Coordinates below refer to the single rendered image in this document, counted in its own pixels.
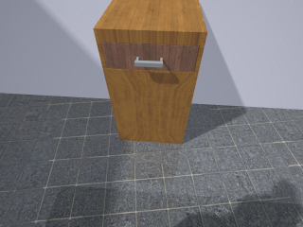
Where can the drawer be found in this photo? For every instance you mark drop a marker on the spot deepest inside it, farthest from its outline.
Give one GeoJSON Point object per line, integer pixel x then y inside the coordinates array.
{"type": "Point", "coordinates": [175, 57]}

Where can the handle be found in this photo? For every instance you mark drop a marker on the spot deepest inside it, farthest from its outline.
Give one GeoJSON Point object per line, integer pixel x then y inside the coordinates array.
{"type": "Point", "coordinates": [157, 64]}

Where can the cabinet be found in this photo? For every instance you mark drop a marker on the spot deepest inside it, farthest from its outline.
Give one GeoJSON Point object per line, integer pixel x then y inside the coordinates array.
{"type": "Point", "coordinates": [151, 105]}

